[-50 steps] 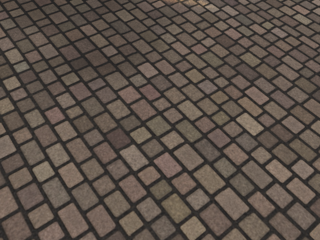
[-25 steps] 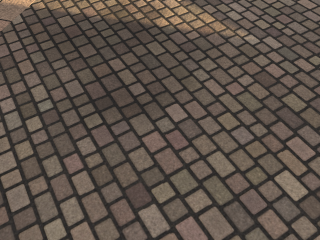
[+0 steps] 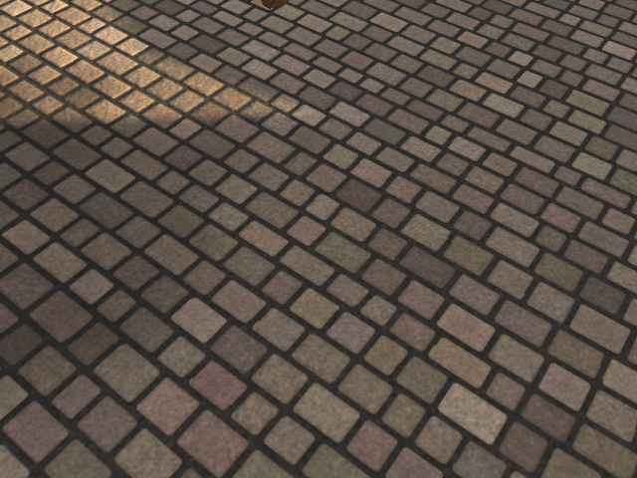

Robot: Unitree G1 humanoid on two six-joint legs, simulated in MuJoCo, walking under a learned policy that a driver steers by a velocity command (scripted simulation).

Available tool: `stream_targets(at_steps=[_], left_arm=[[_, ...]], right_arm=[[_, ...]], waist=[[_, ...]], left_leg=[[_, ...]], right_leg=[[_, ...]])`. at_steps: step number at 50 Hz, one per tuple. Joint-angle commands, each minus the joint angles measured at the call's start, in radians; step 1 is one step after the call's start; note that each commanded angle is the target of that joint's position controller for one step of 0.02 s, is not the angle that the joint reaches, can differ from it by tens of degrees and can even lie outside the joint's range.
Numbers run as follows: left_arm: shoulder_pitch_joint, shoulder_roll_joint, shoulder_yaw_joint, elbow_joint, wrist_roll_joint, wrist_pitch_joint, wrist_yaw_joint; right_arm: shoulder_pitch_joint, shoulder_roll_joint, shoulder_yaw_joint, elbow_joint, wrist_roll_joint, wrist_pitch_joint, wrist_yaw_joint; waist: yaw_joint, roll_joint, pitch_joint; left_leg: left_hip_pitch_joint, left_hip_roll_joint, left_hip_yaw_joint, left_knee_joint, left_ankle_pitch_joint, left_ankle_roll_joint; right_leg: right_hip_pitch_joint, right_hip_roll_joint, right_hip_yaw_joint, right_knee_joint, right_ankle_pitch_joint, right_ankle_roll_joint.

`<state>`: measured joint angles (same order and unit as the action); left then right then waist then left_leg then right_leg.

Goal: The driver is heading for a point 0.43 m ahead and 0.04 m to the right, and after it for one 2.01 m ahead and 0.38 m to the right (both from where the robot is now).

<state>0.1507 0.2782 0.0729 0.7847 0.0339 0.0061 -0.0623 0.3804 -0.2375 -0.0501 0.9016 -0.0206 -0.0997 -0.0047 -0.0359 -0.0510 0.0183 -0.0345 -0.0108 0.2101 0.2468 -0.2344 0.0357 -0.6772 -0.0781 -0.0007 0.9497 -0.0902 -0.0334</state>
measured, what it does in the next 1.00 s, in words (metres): walks ahead: right foot, then left foot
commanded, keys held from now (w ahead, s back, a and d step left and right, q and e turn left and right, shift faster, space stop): w+e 0.30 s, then w+q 0.48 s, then w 0.22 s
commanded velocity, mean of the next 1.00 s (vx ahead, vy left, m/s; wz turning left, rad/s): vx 0.50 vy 0.00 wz -0.07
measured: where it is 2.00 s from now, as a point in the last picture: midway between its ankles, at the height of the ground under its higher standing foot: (346, 257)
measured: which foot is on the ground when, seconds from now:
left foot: down 0.00-0.20, up 0.22-0.74, down 0.76-1.00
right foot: up 0.00-0.18, down 0.20-0.78, up 0.80-1.00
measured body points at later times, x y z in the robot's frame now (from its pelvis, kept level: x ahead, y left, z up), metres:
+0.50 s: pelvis +0.26 -0.08 +0.00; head +0.28 -0.09 +0.45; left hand +0.35 +0.18 -0.12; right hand +0.32 -0.35 -0.13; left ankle +0.40 +0.06 -0.67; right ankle +0.21 -0.11 -0.75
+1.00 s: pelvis +0.55 -0.07 +0.00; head +0.57 -0.06 +0.45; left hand +0.66 +0.18 -0.13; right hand +0.59 -0.34 -0.13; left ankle +0.54 -0.02 -0.75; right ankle +0.58 -0.23 -0.67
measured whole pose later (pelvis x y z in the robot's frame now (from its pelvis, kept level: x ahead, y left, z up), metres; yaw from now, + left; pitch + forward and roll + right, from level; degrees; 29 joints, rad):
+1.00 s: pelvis +0.55 -0.07 +0.00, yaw +0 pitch +0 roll +1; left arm 0.21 0.25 0.01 0.81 0.04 -0.05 -0.02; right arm 0.33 -0.25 -0.05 0.89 0.00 -0.06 0.01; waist 0.00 -0.03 0.03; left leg -0.14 -0.14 0.02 0.31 -0.17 0.13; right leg -0.57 -0.10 0.02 1.08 -0.26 -0.01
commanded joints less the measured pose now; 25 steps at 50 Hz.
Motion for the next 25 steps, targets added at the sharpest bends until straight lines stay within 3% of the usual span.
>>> stream_targets(at_steps=[1, 4, 6, 8, 9, 10, 11, 12, 13, 14, 15, 16, 18, 21, 25], left_arm=[[-0.102, 0.001, -0.017, -0.094, 0.001, -0.011, -0.016], [-0.167, 0.01, -0.019, -0.126, 0.006, -0.013, -0.021], [-0.166, 0.02, -0.015, -0.135, 0.01, -0.012, -0.017], [-0.066, 0.043, -0.001, -0.114, 0.013, -0.016, -0.004], [0.063, 0.062, 0.013, -0.077, 0.016, -0.026, 0.006], [0.237, 0.12, 0.038, -0.022, 0.027, -0.034, 0.023], [0.232, 0.245, 0.067, -0.031, 0.022, -0.033, 0.037], [0.27, 0.271, 0.074, -0.057, -0.011, -0.021, 0.042], [0.239, 0.243, 0.068, -0.035, -0.015, -0.016, 0.051], [0.196, 0.184, 0.052, -0.029, -0.024, -0.019, 0.056], [0.147, 0.145, 0.041, -0.033, -0.025, -0.026, 0.06], [0.108, 0.104, 0.025, -0.036, -0.029, -0.034, 0.062], [0.113, 0.071, 0.008, -0.028, -0.028, -0.062, 0.055], [0.178, 0.099, 0.011, 0.013, -0.027, -0.083, 0.049], [0.233, 0.097, 0.004, 0.039, -0.023, -0.09, 0.05]], right_arm=[[-0.024, -0.121, -0.023, -0.054, 0.001, -0.014, -0.003], [0.022, -0.146, -0.031, -0.033, 0.0, -0.002, -0.009], [0.034, -0.164, -0.034, -0.022, -0.002, 0.012, -0.014], [0.037, -0.199, -0.042, -0.015, -0.002, 0.03, -0.018], [0.029, -0.209, -0.044, -0.019, 0.002, 0.041, -0.018], [0.019, -0.197, -0.039, -0.041, 0.0, 0.044, -0.016], [0.049, -0.067, -0.011, -0.115, 0.006, 0.037, 0.002], [-0.051, -0.141, -0.026, -0.158, -0.001, 0.027, 0.009], [-0.135, -0.138, -0.023, -0.182, 0.005, 0.019, 0.013], [-0.127, -0.122, -0.014, -0.175, 0.009, 0.008, 0.012], [-0.111, -0.121, -0.015, -0.16, 0.001, 0.01, 0.009], [-0.067, -0.116, -0.013, -0.145, -0.016, 0.028, 0.011], [-0.011, -0.096, -0.008, -0.116, -0.027, 0.062, 0.022], [-0.08, -0.084, -0.007, -0.125, -0.017, 0.077, 0.034], [-0.206, -0.088, -0.008, -0.153, -0.002, 0.079, 0.04]], waist=[[0.007, 0.133, 0.059], [-0.012, 0.13, 0.075], [-0.004, 0.14, 0.06], [0.046, 0.161, -0.013], [0.104, 0.142, -0.09], [0.18, 0.07, -0.195], [0.115, -0.169, -0.27], [0.162, -0.093, -0.338], [0.149, -0.013, -0.198], [0.109, 0.03, -0.095], [0.062, 0.061, -0.045], [0.02, 0.055, -0.042], [-0.003, 0.041, -0.065], [0.016, 0.023, -0.015], [0.061, 0.01, 0.031]], left_leg=[[-0.026, 0.261, -0.067, -0.103, 0.342, 0.1], [0.055, 0.286, -0.024, -0.068, 0.424, 0.087], [0.111, 0.294, 0.013, 0.018, 0.638, 0.074], [0.143, 0.295, 0.043, 0.227, 0.931, 0.065], [0.1, 0.285, 0.059, 0.421, 0.917, 0.054], [-0.084, 0.262, 0.066, 0.696, 0.676, 0.02], [-0.517, 0.113, 0.05, 1.031, -0.181, -0.037], [-0.675, 0.009, -0.173, 1.191, -0.317, -0.056], [-0.765, 0.072, -0.231, 1.18, -0.206, -0.044], [-0.728, 0.11, -0.227, 1.084, -0.122, -0.038], [-0.659, 0.136, -0.232, 1.0, -0.098, -0.04], [-0.585, 0.149, -0.233, 0.952, -0.091, -0.047], [-0.506, 0.146, -0.212, 0.9, -0.075, -0.053], [-0.563, 0.152, -0.195, 0.806, 0.038, -0.049], [-0.667, 0.134, -0.209, 0.672, 0.179, -0.03]], right_leg=[[0.01, -0.005, -0.043, -0.155, 0.083, -0.01], [0.043, 0.014, -0.096, -0.261, 0.018, -0.047], [0.098, 0.056, -0.134, -0.306, -0.072, -0.082], [0.237, 0.133, -0.166, -0.336, -0.181, -0.128], [0.396, 0.173, -0.162, -0.397, -0.17, -0.156], [0.663, 0.116, -0.042, -0.454, -0.186, -0.198], [0.96, -0.196, 0.448, -0.506, -0.246, -0.307], [1.006, -0.279, 0.781, -0.647, -0.165, -0.377], [0.936, -0.249, 0.594, -0.653, -0.066, -0.35], [0.788, -0.212, 0.475, -0.659, 0.051, -0.316], [0.676, -0.152, 0.389, -0.673, 0.142, -0.275], [0.604, -0.117, 0.314, -0.691, 0.212, -0.254], [0.55, -0.093, 0.236, -0.724, 0.313, -0.24], [0.55, -0.075, 0.161, -0.782, 0.325, -0.203], [0.635, -0.07, 0.087, -0.816, 0.31, -0.138]])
